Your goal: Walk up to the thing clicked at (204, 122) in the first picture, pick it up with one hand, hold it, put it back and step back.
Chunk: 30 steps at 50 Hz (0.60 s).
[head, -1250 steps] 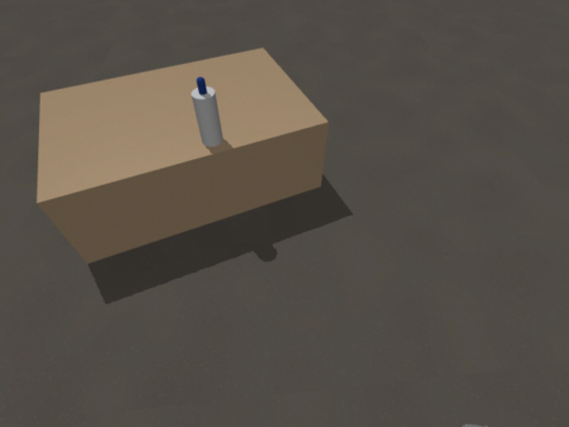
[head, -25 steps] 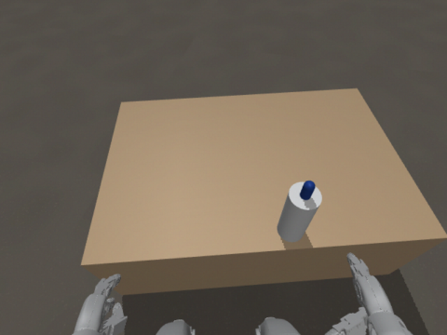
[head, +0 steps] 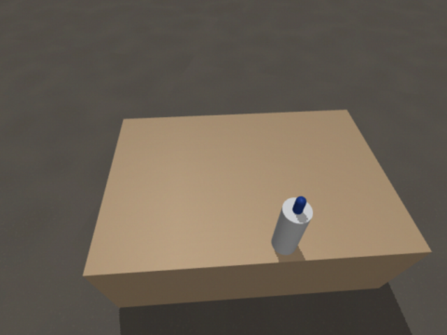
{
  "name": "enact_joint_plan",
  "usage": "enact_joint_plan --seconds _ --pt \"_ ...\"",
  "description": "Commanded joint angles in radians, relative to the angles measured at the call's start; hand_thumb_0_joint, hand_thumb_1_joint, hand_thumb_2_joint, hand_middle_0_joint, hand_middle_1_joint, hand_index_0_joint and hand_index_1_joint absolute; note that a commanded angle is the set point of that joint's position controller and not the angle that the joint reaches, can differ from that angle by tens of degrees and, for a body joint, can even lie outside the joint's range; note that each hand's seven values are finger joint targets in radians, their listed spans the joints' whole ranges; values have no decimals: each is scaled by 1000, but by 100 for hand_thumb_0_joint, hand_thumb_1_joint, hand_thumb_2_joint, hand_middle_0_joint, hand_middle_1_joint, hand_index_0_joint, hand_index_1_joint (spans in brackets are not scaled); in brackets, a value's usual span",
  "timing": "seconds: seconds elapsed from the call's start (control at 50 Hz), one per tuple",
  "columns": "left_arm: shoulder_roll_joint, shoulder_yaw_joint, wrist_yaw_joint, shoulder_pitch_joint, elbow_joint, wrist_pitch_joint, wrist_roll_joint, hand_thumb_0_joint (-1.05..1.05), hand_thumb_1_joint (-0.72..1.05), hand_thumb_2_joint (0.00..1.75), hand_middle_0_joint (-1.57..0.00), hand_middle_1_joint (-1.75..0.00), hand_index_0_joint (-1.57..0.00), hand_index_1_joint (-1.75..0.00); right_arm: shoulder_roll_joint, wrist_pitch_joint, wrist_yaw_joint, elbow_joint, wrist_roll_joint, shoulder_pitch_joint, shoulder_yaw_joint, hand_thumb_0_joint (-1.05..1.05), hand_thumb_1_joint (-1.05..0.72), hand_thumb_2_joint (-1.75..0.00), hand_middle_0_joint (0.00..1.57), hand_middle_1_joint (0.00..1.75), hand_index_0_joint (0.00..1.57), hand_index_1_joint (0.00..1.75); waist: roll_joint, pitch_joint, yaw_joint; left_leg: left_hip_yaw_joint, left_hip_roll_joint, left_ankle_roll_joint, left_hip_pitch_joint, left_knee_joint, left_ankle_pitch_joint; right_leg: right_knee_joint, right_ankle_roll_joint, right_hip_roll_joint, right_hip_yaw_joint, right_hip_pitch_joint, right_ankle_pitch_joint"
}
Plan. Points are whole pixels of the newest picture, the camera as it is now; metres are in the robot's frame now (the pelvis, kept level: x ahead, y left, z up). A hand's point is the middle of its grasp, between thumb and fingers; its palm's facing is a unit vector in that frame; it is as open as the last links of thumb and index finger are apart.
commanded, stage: stand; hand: right
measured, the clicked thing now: (291, 223) +0.43 -0.21 -0.24
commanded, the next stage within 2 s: none
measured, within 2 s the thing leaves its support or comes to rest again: neither
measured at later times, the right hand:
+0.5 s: hand out of the picture +0.04 -0.23 -0.15, palm faces -0.02 +0.94 -0.33, open 7.6 cm
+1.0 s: hand out of the picture +0.07 -0.24 -0.14, palm faces -0.02 +0.94 -0.35, open 7.3 cm
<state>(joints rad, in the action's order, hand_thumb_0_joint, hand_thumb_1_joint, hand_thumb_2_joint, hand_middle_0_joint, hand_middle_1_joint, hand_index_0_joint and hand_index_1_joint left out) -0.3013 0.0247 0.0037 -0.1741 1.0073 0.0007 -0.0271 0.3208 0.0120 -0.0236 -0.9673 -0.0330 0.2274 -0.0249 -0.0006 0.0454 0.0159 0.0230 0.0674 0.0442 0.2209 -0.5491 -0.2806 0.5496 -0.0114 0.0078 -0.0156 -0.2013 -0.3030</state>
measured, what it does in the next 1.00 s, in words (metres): stands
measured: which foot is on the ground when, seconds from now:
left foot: down 0.00-1.00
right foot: down 0.00-1.00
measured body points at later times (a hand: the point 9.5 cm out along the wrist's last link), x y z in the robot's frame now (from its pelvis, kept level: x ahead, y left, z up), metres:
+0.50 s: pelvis -0.01 +0.01 +0.01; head -0.01 +0.01 +0.46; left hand +0.04 +0.31 -0.13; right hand +0.04 -0.28 -0.13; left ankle +0.01 +0.15 -0.73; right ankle +0.00 -0.13 -0.73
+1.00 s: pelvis +0.00 +0.02 +0.01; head +0.01 +0.02 +0.46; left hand +0.07 +0.31 -0.13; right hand +0.07 -0.28 -0.12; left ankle +0.01 +0.15 -0.73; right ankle +0.00 -0.13 -0.73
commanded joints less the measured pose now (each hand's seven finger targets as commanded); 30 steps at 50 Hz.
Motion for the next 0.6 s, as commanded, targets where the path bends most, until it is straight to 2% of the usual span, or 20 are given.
enact_joint_plan --seconds 0.0,0.06,0.14,0.2,0.36,0.44,0.52,0.58 --pt "-211 45 12 37 -23 -16 -1 0 90 90 -20 -30 -20 -30 173 25 -13 18 3 -47 -29 0 -10 -70 20 30 20 30 -17 -23 -11 -71 51 -58 -40 151 131 -172 48 72 -80 4 121" --pt "-210 40 8 50 7 -15 0 0 90 90 -20 -30 -20 -30 178 25 -13 -17 4 -53 -24 0 -34 -90 20 30 20 30 -32 -8 -9 -74 56 -53 -53 185 106 -196 47 75 -84 8 96" --pt "-212 34 4 59 37 -16 0 0 90 90 -20 -30 -20 -30 196 23 -9 -49 5 -67 -22 0 -66 -90 20 30 20 30 -46 12 -9 -80 58 -55 -49 214 39 -226 42 78 -84 15 68" --pt "-218 32 2 69 53 -17 1 0 90 90 -20 -30 -20 -30 198 23 -6 -62 8 -79 -22 0 -90 -90 20 30 20 30 -29 10 -7 -81 59 -54 -52 223 36 -241 41 83 -88 15 53" --pt "-216 20 2 67 88 -21 5 0 90 90 -20 -30 -20 -30 204 22 -2 -96 11 -89 -17 0 -90 -90 20 30 20 30 0 -1 -10 -83 62 -57 -83 238 49 -255 31 91 -80 27 87" --pt "-224 17 6 73 95 -26 6 0 90 90 -20 -30 -20 -30 206 19 1 -105 12 -97 -15 0 -90 -90 20 30 20 30 20 -16 -11 -78 63 -57 -98 236 100 -263 25 98 -81 37 119" --pt "-232 14 7 68 104 -25 7 0 90 90 -20 -30 -20 -30 205 14 3 -114 15 -99 -13 0 -90 -90 20 30 20 30 22 8 -8 -77 57 -54 -91 249 75 -273 23 96 -78 19 83" --pt "-229 11 8 66 105 -26 8 0 90 90 -20 -30 -20 -30 209 14 4 -119 14 -103 -12 0 -90 -90 20 30 20 30 7 -10 -9 -74 62 -57 -101 246 84 -271 24 103 -80 31 114"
